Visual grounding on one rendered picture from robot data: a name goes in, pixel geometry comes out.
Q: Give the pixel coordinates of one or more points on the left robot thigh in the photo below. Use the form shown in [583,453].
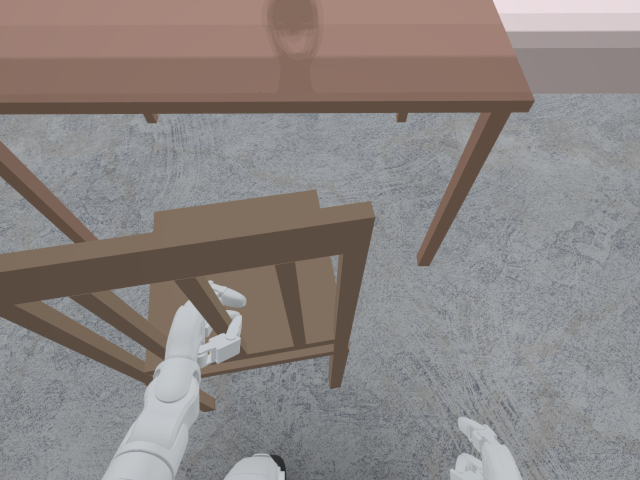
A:
[256,468]

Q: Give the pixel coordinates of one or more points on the robot left shin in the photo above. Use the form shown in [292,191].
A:
[264,455]

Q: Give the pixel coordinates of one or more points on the robot left forearm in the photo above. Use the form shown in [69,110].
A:
[155,443]

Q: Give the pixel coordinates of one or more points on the left robot hand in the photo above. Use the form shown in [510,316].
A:
[189,329]

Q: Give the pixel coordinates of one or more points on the table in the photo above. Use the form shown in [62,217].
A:
[259,56]

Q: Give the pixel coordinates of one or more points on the right robot hand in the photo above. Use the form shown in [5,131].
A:
[497,461]

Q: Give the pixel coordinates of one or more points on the chair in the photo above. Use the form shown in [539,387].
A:
[274,250]

